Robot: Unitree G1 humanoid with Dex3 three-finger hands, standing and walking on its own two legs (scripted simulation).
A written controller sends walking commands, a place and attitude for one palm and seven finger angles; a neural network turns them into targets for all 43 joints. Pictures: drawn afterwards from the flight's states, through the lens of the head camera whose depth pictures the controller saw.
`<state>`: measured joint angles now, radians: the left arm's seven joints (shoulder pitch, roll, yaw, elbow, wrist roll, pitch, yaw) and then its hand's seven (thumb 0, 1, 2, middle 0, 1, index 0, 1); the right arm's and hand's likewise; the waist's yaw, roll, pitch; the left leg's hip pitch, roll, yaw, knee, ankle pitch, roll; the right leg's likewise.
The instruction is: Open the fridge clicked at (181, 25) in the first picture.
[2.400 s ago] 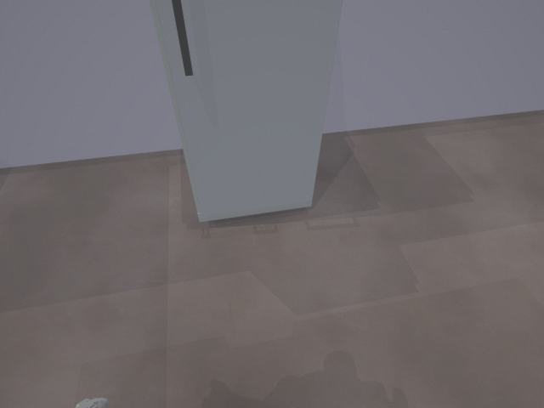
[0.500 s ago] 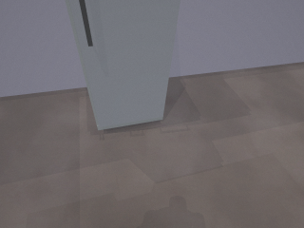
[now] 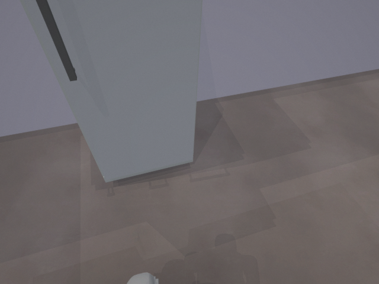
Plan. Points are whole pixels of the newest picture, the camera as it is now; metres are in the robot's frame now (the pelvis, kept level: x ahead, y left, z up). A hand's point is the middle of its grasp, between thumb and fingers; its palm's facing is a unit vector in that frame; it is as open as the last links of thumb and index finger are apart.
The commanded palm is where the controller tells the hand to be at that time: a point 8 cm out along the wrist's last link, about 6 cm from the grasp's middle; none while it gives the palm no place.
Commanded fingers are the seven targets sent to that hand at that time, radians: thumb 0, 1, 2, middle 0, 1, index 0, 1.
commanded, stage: turn to face it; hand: left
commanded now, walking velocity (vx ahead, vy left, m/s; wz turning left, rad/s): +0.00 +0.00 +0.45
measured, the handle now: (45, 4) +0.76 +0.42 +0.25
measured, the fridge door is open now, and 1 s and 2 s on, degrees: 0 0 0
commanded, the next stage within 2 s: take the last steps up to it in 0.54 s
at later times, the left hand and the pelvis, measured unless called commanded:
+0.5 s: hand out of the picture +0.10 +0.22 -0.17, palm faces +0.21 -0.95 -0.23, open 7.4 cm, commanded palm none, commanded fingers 0.00 0.90 0.90 -0.20 -0.30 -0.20 -0.30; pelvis +0.09 +0.02 +0.00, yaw +10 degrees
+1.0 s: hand out of the picture +0.01 +0.18 -0.17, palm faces +0.40 -0.90 -0.18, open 7.3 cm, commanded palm none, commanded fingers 0.00 0.90 0.90 -0.20 -0.30 -0.20 -0.30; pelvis +0.12 +0.02 +0.00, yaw +18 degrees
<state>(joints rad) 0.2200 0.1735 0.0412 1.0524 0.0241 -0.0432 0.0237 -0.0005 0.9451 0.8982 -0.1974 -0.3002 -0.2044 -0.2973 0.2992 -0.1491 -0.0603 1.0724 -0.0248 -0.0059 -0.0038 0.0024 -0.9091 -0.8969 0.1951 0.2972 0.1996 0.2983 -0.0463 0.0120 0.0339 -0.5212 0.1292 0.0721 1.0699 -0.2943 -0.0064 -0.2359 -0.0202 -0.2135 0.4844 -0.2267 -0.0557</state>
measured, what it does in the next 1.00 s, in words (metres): walks ahead, turning left: left foot, then right foot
